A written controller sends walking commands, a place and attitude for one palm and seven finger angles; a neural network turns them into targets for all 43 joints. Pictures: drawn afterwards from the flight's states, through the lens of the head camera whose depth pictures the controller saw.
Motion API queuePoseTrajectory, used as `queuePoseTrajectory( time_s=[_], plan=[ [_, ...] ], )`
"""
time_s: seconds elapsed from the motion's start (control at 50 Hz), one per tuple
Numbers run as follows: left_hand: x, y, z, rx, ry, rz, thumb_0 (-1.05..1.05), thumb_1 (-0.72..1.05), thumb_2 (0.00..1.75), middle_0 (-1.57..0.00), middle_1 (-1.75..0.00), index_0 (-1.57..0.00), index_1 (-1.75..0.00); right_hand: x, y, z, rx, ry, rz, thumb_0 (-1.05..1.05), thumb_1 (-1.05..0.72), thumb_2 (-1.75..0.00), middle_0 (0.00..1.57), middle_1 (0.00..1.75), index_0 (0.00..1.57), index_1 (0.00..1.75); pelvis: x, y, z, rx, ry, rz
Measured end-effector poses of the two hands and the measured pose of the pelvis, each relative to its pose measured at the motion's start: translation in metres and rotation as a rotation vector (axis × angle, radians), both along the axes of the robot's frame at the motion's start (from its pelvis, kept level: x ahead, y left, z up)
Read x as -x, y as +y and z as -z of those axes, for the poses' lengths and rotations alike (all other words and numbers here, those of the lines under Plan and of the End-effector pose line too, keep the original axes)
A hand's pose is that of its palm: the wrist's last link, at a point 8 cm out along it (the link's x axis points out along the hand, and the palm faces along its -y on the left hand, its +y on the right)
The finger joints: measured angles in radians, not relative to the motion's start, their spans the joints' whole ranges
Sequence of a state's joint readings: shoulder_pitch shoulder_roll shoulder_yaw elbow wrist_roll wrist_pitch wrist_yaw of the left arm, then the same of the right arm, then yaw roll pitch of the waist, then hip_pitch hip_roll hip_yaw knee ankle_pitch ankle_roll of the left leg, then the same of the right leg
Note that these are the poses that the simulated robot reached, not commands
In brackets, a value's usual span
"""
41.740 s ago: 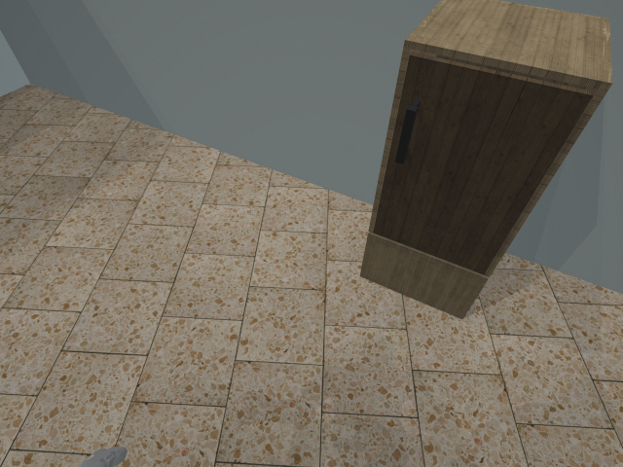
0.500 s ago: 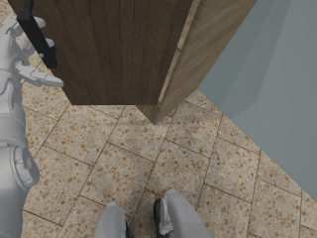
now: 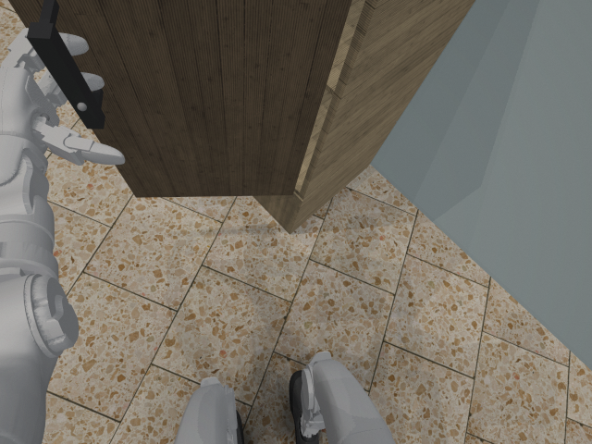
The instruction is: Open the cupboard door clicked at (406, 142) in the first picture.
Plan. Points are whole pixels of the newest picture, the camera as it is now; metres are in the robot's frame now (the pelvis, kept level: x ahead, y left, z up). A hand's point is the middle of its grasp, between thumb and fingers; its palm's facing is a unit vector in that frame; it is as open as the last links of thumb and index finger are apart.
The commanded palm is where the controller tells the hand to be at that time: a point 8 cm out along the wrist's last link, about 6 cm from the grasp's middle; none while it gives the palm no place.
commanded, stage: close the thumb around the handle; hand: left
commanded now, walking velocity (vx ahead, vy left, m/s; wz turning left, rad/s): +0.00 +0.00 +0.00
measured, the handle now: (75, 70) +0.58 +0.22 +0.05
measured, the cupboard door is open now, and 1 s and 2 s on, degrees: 51 51 97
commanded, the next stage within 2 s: pull the door open along its arc in 0.80 s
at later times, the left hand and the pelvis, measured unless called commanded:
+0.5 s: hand (86, 109) +0.53 +0.21 +0.05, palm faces -0.03 -1.00 -0.02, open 9.5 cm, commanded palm +0.51 +0.24 +0.05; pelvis +0.00 +0.00 +0.00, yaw +0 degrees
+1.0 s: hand (93, 106) +0.53 +0.20 +0.05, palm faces -0.03 -1.00 -0.02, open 5.5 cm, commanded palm +0.50 +0.23 +0.05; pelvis +0.00 +0.00 +0.00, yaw +0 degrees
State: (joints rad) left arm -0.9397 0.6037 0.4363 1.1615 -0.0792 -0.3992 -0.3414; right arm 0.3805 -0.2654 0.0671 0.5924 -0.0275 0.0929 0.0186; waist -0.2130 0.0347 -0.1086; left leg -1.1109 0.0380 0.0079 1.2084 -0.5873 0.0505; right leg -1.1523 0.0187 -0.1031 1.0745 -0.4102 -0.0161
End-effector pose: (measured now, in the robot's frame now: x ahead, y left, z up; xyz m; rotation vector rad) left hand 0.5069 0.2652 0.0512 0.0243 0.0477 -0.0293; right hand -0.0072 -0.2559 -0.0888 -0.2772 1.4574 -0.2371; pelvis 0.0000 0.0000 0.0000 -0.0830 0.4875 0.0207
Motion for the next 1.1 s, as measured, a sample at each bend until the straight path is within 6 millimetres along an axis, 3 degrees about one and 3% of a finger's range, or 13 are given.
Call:
queuePoseTrajectory(
  time_s=[0.18, 0.28, 0.74, 1.1],
  plan=[
    [0.001, -0.004, 0.003, 0.009, 0.012, 0.006, -0.02, -0.48, 0.31, -0.3, -1.2, -0.3, -1.2, -0.002, -0.004, -0.001, 0.016, -0.014, -0.013, 0.0, -0.91, -0.9, 0.21, 0.3, 0.21, 0.3, 0.002, -0.001, 0.001, 0.001, -0.001, -0.006],
    [-0.002, -0.006, 0.003, 0.004, -0.008, 0.003, -0.02, -0.36, 0.36, -0.31, -1.22, -0.31, -1.22, -0.001, -0.005, 0.0, 0.02, -0.016, -0.013, 0.0, -0.91, -0.9, 0.21, 0.3, 0.21, 0.3, 0.003, -0.001, 0.003, 0.001, 0.003, -0.004],
    [-0.005, -0.009, 0.004, 0.002, 0.007, 0.01, 0.0, 0.74, 0.83, -0.39, -1.33, -0.39, -1.33, 0.0, -0.002, 0.002, 0.01, -0.01, -0.009, 0.0, -0.91, -0.9, 0.21, 0.3, 0.21, 0.3, 0.002, 0.0, 0.003, 0.001, 0.007, -0.004],
    [0.005, -0.012, 0.004, -0.003, 0.007, -0.006, 0.0, 0.76, 0.81, -0.37, -1.35, -0.36, -1.35, -0.006, -0.001, -0.003, -0.011, -0.023, 0.017, 0.01, -0.91, -0.9, 0.21, 0.3, 0.21, 0.3, -0.007, -0.002, -0.005, -0.007, -0.004, 0.012]
  ],
)
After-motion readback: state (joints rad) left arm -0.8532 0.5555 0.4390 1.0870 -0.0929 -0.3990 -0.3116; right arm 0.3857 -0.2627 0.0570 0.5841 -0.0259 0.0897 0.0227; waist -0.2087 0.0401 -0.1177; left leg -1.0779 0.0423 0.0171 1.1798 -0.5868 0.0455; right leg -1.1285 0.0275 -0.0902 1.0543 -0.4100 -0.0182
